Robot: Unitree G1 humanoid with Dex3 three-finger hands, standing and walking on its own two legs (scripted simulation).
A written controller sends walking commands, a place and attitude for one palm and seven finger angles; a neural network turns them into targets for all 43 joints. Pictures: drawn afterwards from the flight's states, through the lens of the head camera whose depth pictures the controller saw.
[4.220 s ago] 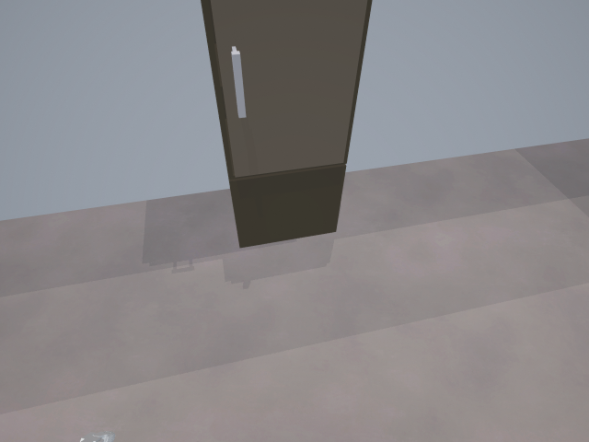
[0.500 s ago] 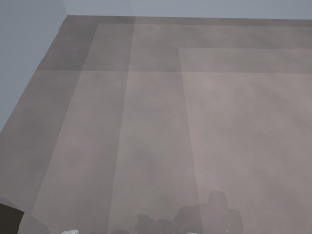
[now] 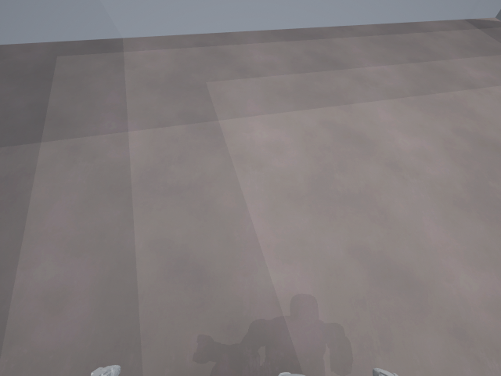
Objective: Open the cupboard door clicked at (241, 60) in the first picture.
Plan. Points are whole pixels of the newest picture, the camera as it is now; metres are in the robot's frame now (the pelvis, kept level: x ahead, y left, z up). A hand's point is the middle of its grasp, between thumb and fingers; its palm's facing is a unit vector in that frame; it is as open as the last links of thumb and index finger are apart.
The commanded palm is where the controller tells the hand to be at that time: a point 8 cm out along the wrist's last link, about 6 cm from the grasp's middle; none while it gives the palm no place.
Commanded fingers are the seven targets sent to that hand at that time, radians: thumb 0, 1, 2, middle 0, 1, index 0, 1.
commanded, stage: walk to a spot facing it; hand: left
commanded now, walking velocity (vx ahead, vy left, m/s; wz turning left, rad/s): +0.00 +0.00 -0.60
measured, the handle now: out of the picture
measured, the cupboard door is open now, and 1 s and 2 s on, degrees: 0 0 0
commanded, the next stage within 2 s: turn to face it in 0.70 s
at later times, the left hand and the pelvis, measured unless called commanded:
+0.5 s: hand out of the picture +0.14 +0.11 -0.15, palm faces -0.25 -0.94 -0.25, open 7.4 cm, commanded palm none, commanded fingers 0.00 0.90 0.90 -0.20 -0.30 -0.20 -0.30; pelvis +0.02 -0.05 +0.00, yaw -17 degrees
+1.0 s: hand (204, 309) +0.26 +0.10 -0.18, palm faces -0.36 -0.92 -0.17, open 7.4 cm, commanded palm none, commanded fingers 0.00 0.90 0.90 -0.20 -0.30 -0.20 -0.30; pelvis +0.18 -0.06 +0.00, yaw -25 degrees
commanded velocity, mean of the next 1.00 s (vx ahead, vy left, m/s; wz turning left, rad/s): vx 0.16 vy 0.00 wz -0.22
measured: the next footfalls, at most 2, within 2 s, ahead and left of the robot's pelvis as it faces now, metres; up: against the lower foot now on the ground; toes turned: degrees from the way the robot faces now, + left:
right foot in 0.38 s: +0.00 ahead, -0.15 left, +0.00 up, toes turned -21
left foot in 0.84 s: +0.30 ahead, -0.02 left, +0.00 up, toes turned -17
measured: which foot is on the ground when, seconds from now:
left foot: down 0.00-0.36, up 0.38-0.82, down 0.84-1.00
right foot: up 0.00-0.36, down 0.38-0.84, up 0.86-1.00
